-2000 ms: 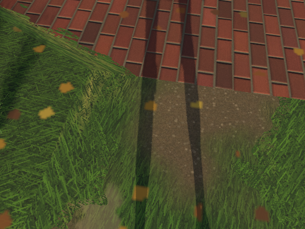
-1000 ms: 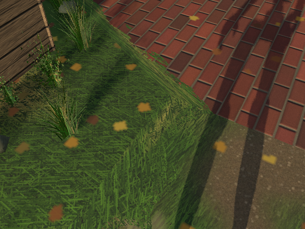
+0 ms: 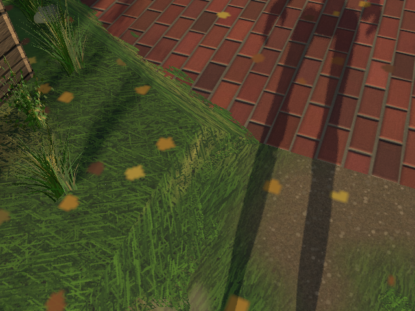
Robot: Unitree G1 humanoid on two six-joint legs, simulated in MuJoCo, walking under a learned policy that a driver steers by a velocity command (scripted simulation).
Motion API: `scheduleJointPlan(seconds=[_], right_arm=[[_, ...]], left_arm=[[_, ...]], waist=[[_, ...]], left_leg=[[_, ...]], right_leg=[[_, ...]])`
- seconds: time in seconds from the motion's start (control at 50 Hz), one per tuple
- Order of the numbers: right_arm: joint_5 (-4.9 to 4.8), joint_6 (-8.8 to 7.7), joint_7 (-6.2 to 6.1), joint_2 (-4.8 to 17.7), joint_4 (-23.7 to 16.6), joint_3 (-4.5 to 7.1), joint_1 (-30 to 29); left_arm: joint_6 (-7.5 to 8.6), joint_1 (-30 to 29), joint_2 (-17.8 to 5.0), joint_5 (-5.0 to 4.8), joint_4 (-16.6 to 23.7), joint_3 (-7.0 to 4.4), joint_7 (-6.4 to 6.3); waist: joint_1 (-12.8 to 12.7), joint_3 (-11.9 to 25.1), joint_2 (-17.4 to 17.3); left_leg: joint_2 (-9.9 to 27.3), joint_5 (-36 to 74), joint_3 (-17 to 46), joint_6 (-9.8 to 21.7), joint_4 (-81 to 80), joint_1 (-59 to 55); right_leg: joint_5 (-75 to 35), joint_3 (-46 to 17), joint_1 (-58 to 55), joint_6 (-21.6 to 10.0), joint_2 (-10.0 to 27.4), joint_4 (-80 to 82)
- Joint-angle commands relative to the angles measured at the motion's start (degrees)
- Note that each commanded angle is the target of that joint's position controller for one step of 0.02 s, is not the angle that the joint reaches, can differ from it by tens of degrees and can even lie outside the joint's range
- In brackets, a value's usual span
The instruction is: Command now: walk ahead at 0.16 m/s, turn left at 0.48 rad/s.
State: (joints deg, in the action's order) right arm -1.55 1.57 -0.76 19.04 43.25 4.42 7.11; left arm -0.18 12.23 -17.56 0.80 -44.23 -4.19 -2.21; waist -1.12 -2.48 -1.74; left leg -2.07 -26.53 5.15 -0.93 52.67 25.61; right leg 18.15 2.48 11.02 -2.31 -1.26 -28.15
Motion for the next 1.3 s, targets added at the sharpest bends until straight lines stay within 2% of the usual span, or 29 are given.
scheduleJointPlan(seconds=[0.02, 0.12, 0.18, 0.24, 0.26, 0.28, 0.3, 0.32, 0.34, 0.4, 0.5, 0.64, 0.72, 0.76, 0.78, 0.8, 0.82, 0.84, 0.86, 0.88, 0.92, 1.0, 1.06, 1.12, 1.22, 1.24, 1.26, 1.28, 1.3], right_arm=[[-0.28, -0.55, 0.95, 4.8, -5.4, 1.19, -4.7], [0.0, -2.06, 3.04, 1.7, -8.6, -0.61, -8.9], [-0.17, -2.19, 3.57, 2.5, -9.2, -0.73, -8.0], [0.01, -2.01, 3.36, 3.7, -7.1, 0.14, -0.2], [-0.25, -1.87, 2.78, 6.4, -4.8, 1.75, 7.3], [-0.42, -1.73, 1.83, 10.7, -2.7, 3.47, 17.3], [0.37, -2.7, 1.56, 16.7, -3.8, 3.79, 18.3], [0.59, -4.17, 2.05, 12.1, -4.3, 2.46, 16.4], [0.93, -4.95, 2.12, 9.1, -4.2, 1.43, 13.6], [1.75, -6.0, 2.06, 4.2, -4.6, -0.2, 5.9], [2.69, -7.67, 1.27, 4.0, -2.9, 0.11, 7.3], [1.41, -6.91, -0.08, 6.0, 0.2, 0.59, 12.1], [1.32, -4.72, -1.2, 8.5, 0.5, 1.3, 12.3], [1.5, -3.65, -1.84, 9.9, -0.2, 1.59, 11.5], [1.16, -3.72, -1.94, 9.8, -0.8, 1.38, 10.0], [2.44, -4.76, -1.6, 5.0, -2.5, -0.15, 12.6], [2.32, -6.93, -0.2, 0.6, -4.6, -2.03, 16.5], [0.59, -8.88, 1.05, 6.1, -5.6, -0.77, 9.9], [-0.87, -9.83, 1.61, 6.7, -7.5, -0.84, 6.2], [0.09, -10.24, 1.34, 5.5, -7.6, -1.1, 5.2], [1.85, -9.16, 1.03, 6.0, -6.9, -0.5, 6.9], [2.92, -7.27, 0.39, 3.4, -7.8, -1.46, 5.9], [2.64, -7.43, 0.52, 1.2, -9.4, -2.46, -1.5], [1.32, -8.03, 1.11, 2.4, -10.4, -2.02, -5.7], [1.25, -9.19, 1.65, 5.7, -8.5, 0.24, 1.8], [2.01, -9.56, 1.34, 7.5, -8.0, 1.02, 7.4], [3.29, -9.52, 1.13, 12.4, -7.4, 2.09, 13.5], [2.15, -8.7, 2.08, 13.0, -4.3, 2.88, 18.6], [1.21, -8.57, 2.23, 8.1, -5.1, 1.57, 16.5]], left_arm=[[2.11, -1.2, -8.2, -1.23, 4.2, -1.71, -0.56], [2.89, 3.4, -10.3, -1.17, 3.0, -2.5, 0.21], [3.13, 4.1, -12.1, -1.97, 2.6, -3.26, 1.49], [3.07, 3.0, -11.9, -3.09, 2.2, -3.05, 2.32], [3.41, 3.9, -9.5, -2.58, 1.8, -2.08, 2.5], [3.94, 2.7, -5.8, -0.91, 3.1, -0.56, 2.61], [5.27, 2.0, -1.4, -0.32, 7.4, 0.89, 2.53], [6.08, -0.7, -7.5, -2.98, 6.6, -0.54, 2.68], [6.28, -1.3, -8.7, -4.15, 7.0, -0.94, 3.06], [5.36, 1.7, -7.7, -2.24, 4.1, -1.07, 3.23], [3.75, 1.5, -4.2, -2.53, 3.8, -0.41, 3.18], [4.65, -10.2, -0.4, -2.12, 9.0, 1.59, 5.64], [4.41, -9.6, -2.5, -2.15, 11.2, 0.72, 6.92], [3.72, -0.3, -6.4, -2.31, 10.0, -1.18, 6.48], [3.49, 8.3, -9.1, -2.35, 8.5, -2.74, 5.59], [2.65, 14.2, -13.4, -2.18, 7.3, -3.87, 4.23], [3.38, 12.0, -15.4, -1.94, 8.9, -3.92, 4.26], [3.73, 11.9, -10.7, -1.79, 9.1, -2.86, 4.2], [4.01, 9.2, -8.8, -1.73, 9.1, -2.23, 4.07], [4.2, 5.4, -7.9, -1.93, 9.5, -1.92, 4.15], [4.32, 0.8, -5.8, -1.07, 11.1, -1.13, 3.8], [4.45, 0.9, -7.9, -1.47, 9.8, -1.69, 2.51], [3.64, 2.8, -8.9, -2.04, 8.7, -1.99, 1.67], [2.88, 6.3, -9.4, -2.36, 7.4, -2.2, 1.49], [2.64, 6.5, -6.5, -1.75, 6.5, -1.34, 1.68], [2.85, 7.0, -3.7, -1.36, 6.7, -0.33, 1.97], [3.31, 12.9, 0.3, -1.41, 7.6, 0.98, 2.09], [3.82, 16.0, -1.0, -2.81, 7.7, 1.18, 1.96], [3.78, 11.8, -6.2, -3.41, 7.3, -0.03, 1.81]], waist=[[-1.2, -1.1, 6.5], [-4.5, -0.2, 7.3], [-4.0, -0.4, 8.6], [1.4, 1.0, 7.5], [5.0, 4.8, 5.0], [9.6, 9.6, -3.0], [7.4, 13.5, -16.5], [9.3, 11.1, -6.1], [7.3, 6.0, -7.3], [2.2, 0.6, -5.0], [1.8, -1.1, -1.3], [5.9, -4.8, 0.2], [3.1, 0.1, -3.1], [-2.4, 6.6, -4.9], [-7.8, 10.7, -2.9], [-7.5, 16.5, 6.8], [-2.5, 24.0, 15.3], [-6.5, 22.6, 7.6], [-5.0, 13.6, 4.3], [-1.8, 7.7, -1.5], [1.7, 4.0, 0.4], [2.5, 2.1, 3.1], [-0.8, 1.9, 5.2], [-3.0, 3.2, 6.7], [1.5, 4.9, 9.6], [4.2, 9.3, 7.3], [3.6, 17.5, -5.3], [3.6, 19.1, -18.6], [5.1, 11.8, -9.6]], left_leg=[[6.3, 2.1, 0.6, -0.6, 7.9, 17.0], [6.7, 7.5, -5.3, -1.3, -5.9, 10.3], [5.2, 7.5, -8.9, 0.2, -12.9, 2.4], [1.3, 11.1, -12.3, 3.4, -21.3, -12.4], [-0.6, 11.7, -11.8, 5.4, -22.9, -24.0], [7.5, 9.1, 1.4, 8.8, -26.2, -37.0], [23.2, -2.9, 35.2, 19.2, -37.3, -43.6], [25.4, -5.1, 35.6, 20.4, -40.6, -39.9], [23.7, -2.9, 27.3, 18.4, -40.2, -35.6], [16.4, 12.5, 10.2, 13.0, -42.7, -22.8], [13.7, 31.1, -4.1, 11.6, -45.2, -20.7], [15.3, 38.8, -12.1, 8.4, -45.9, -27.4], [16.7, 69.6, -14.6, 7.1, -34.2, -35.4], [16.4, 80.9, -15.1, 6.5, -19.2, -34.5], [14.3, 74.7, -16.1, 5.1, -6.1, -26.6], [8.7, 38.9, -15.6, 2.8, 13.4, -7.9], [-3.5, -6.8, -4.7, 0.4, 31.3, 11.8], [0.3, -3.8, 3.8, 1.6, 33.0, 17.6], [3.0, 1.3, 3.0, 2.7, 28.2, 18.9], [5.3, 4.0, 1.8, 2.7, 22.0, 17.3], [7.6, 7.2, 1.3, 1.0, 16.2, 11.3], [7.8, 12.7, -2.1, -3.6, 4.2, 8.1], [5.1, 25.9, -3.2, -4.5, -11.0, 3.5], [2.5, 30.2, -2.3, -4.5, -19.0, 0.2], [3.0, 23.2, -2.5, 1.1, -25.1, -8.2], [6.9, 21.7, 0.7, 3.9, -25.4, -17.5], [18.8, 16.3, 19.2, 11.1, -26.8, -35.7], [25.5, -1.7, 42.1, 17.1, -35.7, -41.4], [24.0, -10.0, 40.1, 15.4, -37.8, -37.0]], right_leg=[[4.8, -19.8, -9.9, -10.6, 20.1, 17.5], [-2.2, -7.8, -11.4, -8.4, 16.9, 18.9], [-2.3, -3.8, -7.7, -7.8, 17.2, 17.7], [-8.9, 0.1, -0.6, -5.6, 17.1, 9.5], [-16.4, 3.8, 4.0, -3.6, 14.8, -0.5], [-10.2, 8.3, 14.6, 0.6, 10.9, -19.3], [16.3, 3.3, 33.6, 3.8, 1.8, -37.6], [14.3, -5.0, 37.9, 3.3, 4.3, -44.6], [9.0, -4.8, 39.7, 1.6, 6.8, -44.6], [-4.1, -5.6, 31.0, 1.2, 11.1, -37.6], [-15.7, -8.5, 31.3, 3.5, 7.3, -29.4], [-24.4, -2.1, 30.1, 1.1, 5.0, -7.6], [-14.4, 3.1, 25.4, -2.6, 0.3, -6.2], [-9.5, 4.3, 13.0, -5.7, -3.2, -6.6], [-13.1, 2.0, -1.8, -8.2, -3.7, -1.8], [-12.1, -15.9, -21.4, -13.1, 7.5, -2.1], [-4.7, -49.7, -35.4, -24.8, 20.5, 5.3], [-0.2, -47.3, -33.9, -21.9, 19.2, 9.9], [-1.2, -38.4, -25.3, -19.0, 17.2, 11.4], [-6.3, -32.8, -15.8, -17.1, 14.4, 12.4], [-16.4, -26.5, -5.1, -16.2, 10.9, 14.7], [-24.4, -18.9, 5.7, -15.7, 7.7, 16.1], [-17.7, -15.4, 8.8, -12.0, 3.9, 14.2], [-11.8, -19.2, 5.9, -10.3, 5.1, 11.5], [-12.4, -23.9, -1.2, -6.8, 8.0, 1.3], [-13.3, -21.0, 0.7, -4.8, 4.9, -8.6], [0.0, -14.6, 14.4, -0.9, -1.8, -27.7], [15.6, -11.5, 28.6, 1.1, -4.1, -41.6], [11.9, -13.9, 33.7, 1.1, -1.3, -46.8]])
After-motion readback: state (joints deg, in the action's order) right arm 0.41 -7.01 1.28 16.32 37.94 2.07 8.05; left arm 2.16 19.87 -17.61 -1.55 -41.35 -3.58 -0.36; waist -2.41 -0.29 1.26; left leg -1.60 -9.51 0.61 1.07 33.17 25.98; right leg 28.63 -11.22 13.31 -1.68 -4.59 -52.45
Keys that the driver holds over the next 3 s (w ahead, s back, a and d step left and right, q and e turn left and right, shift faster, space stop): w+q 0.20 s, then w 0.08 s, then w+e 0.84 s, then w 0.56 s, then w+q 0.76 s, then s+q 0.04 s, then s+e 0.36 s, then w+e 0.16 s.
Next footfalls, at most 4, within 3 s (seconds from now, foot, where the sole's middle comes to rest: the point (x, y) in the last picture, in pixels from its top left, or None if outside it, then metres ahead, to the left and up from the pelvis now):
0.26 left None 0.12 0.19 -0.77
0.78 right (213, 307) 0.48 0.04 -0.77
1.24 left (162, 224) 0.77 0.22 -0.77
1.76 right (249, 183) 0.95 -0.09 -0.77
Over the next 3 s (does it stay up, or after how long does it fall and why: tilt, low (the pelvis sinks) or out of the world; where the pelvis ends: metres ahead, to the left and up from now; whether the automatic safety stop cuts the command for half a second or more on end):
stays up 1.35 0.02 0.00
